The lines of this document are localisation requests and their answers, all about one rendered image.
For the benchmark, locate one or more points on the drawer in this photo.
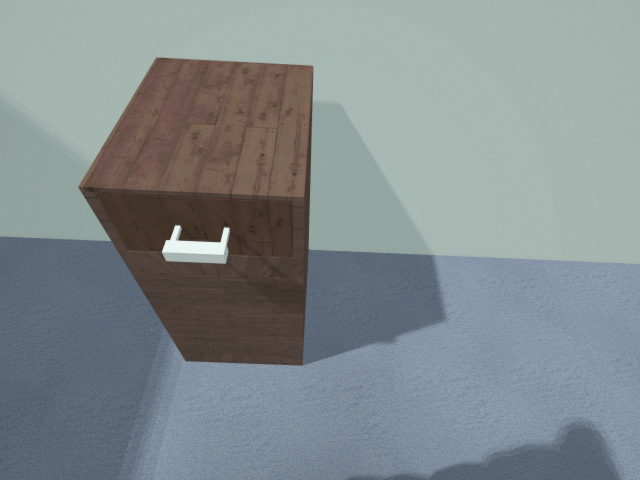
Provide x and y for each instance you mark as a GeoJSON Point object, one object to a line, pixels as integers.
{"type": "Point", "coordinates": [257, 227]}

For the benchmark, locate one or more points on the handle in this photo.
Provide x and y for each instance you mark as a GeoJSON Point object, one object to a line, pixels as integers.
{"type": "Point", "coordinates": [196, 251]}

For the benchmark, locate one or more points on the cabinet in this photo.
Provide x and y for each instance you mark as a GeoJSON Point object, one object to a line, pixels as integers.
{"type": "Point", "coordinates": [222, 129]}

